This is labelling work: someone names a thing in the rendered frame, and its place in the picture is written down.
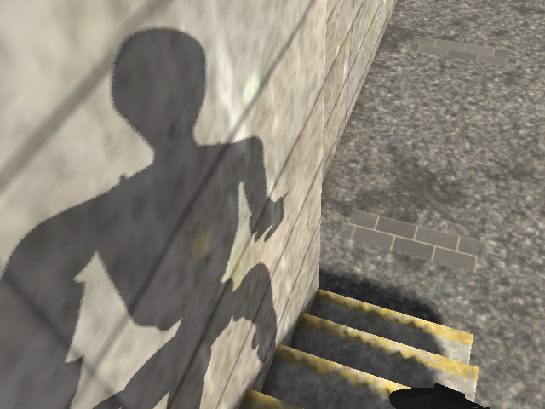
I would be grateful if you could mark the robot right hand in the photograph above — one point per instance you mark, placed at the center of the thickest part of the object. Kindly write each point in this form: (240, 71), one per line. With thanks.
(439, 397)

